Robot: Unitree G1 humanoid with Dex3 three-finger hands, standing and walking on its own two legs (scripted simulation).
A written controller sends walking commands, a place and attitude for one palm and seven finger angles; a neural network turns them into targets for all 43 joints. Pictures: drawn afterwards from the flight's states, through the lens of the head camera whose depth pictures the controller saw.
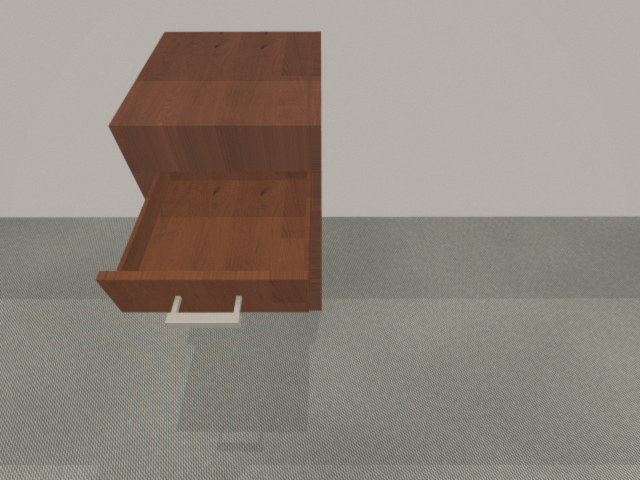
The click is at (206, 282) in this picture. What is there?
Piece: drawer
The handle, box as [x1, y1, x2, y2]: [165, 296, 241, 327]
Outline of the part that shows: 165,321 168,327 239,327 239,310 241,296 236,296 233,313 178,313 177,312 181,298 180,296 175,296 171,312 167,314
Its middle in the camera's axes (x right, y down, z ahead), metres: -0.22 +0.14 +0.74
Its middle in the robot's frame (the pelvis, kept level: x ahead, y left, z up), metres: +0.42 +0.25 -0.18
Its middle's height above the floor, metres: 0.59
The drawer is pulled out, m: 0.29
